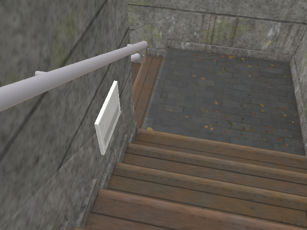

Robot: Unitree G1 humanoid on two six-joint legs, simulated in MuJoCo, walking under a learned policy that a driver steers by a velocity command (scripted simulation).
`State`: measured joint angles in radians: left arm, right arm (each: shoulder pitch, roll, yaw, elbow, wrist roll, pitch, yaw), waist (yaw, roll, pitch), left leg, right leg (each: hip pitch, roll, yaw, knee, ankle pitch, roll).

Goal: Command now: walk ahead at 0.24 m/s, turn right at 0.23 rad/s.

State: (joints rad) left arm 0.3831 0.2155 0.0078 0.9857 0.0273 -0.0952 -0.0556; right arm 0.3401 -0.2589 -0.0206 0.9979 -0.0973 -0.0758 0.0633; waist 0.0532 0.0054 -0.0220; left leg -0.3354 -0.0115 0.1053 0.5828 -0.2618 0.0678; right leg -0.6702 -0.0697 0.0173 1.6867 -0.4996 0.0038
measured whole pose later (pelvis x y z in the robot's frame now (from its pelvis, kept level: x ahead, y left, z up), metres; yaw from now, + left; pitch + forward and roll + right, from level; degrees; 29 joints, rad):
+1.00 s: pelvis +0.08 -0.05 -0.02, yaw -25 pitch +2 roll +1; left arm 0.18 0.24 -0.01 0.85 -0.01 -0.03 -0.11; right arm 0.32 -0.22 0.00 0.92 0.01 -0.06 0.10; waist -0.02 -0.02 -0.02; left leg -0.27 -0.01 0.04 0.69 -0.45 0.01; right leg -0.41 0.01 0.03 0.75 -0.38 -0.01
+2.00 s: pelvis +0.33 -0.08 -0.18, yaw -25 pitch -1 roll +0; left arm 0.37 0.25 0.04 1.02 0.04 -0.05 0.02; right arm 0.39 -0.19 -0.02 1.06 -0.07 -0.06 0.07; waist 0.02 -0.06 0.00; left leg -0.31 -0.04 0.10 0.69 -0.38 0.08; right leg -0.76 -0.03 0.06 1.89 -0.33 -0.12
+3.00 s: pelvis +0.84 -0.30 -0.49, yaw -25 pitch -1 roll -3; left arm 0.47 0.19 0.02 1.08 0.02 -0.04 0.01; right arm 0.15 -0.21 -0.05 0.95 -0.03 -0.07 0.05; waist 0.06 -0.01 0.02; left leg -0.31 0.01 0.02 0.52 -0.24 0.05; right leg -0.39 0.04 0.01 1.77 -0.85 -0.08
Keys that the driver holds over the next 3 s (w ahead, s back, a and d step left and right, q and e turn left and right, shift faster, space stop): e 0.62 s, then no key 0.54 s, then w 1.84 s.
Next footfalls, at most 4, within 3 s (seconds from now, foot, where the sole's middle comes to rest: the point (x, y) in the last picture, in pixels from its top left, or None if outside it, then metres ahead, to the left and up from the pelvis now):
0.46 right None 0.07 -0.17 -0.77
0.86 left None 0.11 0.06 -0.77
1.84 left None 0.40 -0.03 -0.93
2.44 right None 0.62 -0.35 -1.10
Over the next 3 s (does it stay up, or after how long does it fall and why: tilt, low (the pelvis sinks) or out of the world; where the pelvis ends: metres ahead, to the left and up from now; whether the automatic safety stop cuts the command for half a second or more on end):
stays up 0.84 -0.30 -0.49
